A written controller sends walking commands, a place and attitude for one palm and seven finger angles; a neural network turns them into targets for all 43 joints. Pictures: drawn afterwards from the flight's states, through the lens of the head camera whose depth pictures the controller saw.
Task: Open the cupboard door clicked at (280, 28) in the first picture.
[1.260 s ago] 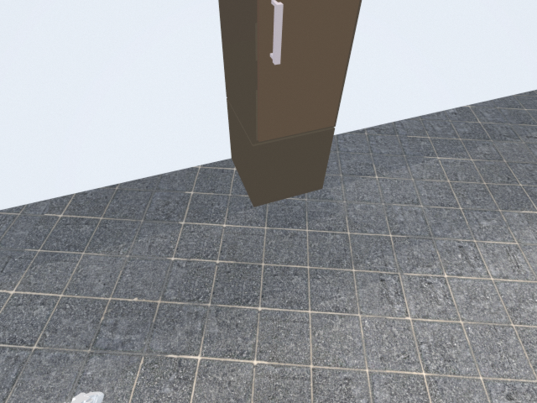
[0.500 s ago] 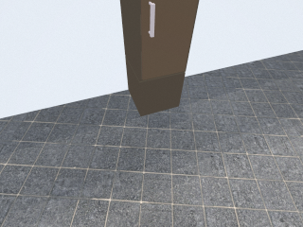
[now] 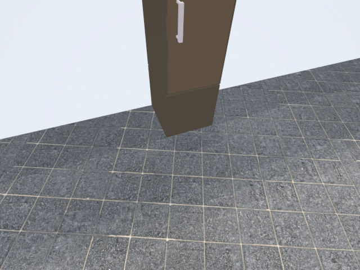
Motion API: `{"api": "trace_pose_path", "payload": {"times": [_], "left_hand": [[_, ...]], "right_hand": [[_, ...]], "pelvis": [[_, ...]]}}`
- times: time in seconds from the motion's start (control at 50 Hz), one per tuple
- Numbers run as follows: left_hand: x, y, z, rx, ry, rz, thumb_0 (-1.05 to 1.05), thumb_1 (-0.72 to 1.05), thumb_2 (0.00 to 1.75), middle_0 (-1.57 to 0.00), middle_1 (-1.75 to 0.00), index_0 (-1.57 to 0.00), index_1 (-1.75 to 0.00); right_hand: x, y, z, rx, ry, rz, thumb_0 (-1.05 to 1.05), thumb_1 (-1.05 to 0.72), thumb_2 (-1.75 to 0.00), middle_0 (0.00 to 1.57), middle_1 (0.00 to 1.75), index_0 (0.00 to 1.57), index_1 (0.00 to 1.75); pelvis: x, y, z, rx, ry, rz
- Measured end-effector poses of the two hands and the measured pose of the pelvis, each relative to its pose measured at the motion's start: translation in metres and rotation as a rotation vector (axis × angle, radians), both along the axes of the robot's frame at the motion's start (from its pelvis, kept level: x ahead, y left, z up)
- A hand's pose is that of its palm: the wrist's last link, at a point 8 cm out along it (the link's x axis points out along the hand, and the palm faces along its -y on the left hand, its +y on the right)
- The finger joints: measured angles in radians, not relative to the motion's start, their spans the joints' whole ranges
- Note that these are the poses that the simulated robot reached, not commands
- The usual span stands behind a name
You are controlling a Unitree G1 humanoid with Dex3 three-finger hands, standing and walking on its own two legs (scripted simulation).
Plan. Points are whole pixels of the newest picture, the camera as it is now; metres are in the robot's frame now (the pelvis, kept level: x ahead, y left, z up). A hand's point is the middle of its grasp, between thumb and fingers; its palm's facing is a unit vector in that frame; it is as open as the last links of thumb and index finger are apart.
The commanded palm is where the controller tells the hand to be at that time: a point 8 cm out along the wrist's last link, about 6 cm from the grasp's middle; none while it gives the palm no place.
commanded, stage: look at it before walking up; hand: left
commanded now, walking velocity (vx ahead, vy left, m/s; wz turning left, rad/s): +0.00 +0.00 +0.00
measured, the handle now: (179, 21) +1.12 +0.07 +0.07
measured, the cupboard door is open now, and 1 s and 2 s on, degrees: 0 0 0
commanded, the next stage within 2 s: walk to a spot facing it in 0.18 s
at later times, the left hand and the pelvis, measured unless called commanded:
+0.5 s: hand out of the picture +0.08 +0.23 -0.17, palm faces -0.07 -0.94 -0.32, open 7.3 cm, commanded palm none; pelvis +0.00 +0.00 -0.01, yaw -5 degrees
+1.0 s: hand out of the picture +0.06 +0.21 -0.18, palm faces -0.24 -0.94 -0.23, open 7.3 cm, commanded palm none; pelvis -0.04 +0.02 -0.01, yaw -18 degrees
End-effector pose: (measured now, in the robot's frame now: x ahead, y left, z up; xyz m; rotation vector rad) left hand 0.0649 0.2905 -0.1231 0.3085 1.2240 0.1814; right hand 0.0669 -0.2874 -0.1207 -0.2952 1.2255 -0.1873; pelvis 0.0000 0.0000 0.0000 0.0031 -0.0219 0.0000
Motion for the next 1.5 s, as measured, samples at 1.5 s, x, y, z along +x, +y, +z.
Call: {"api": "trace_pose_path", "payload": {"times": [1.5], "left_hand": [[0.215, -0.259, -0.032, -0.207, -0.1, -0.763, 0.01, 0.91, 0.9, -0.19, -0.3, -0.2, -0.3]], "right_hand": [[-0.283, 0.109, -0.023, 0.208, 0.323, -0.898, 0.01, -0.91, -0.9, 0.2, 0.3, 0.2, 0.3]], "pelvis": [[0.021, -0.068, -0.029, -0.006, 0.042, -0.67]]}}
